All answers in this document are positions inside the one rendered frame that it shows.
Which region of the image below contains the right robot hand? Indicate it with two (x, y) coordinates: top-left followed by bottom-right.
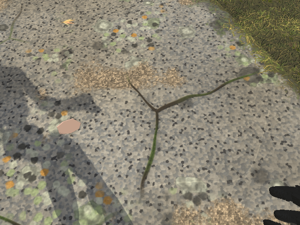
(263, 185), (300, 225)

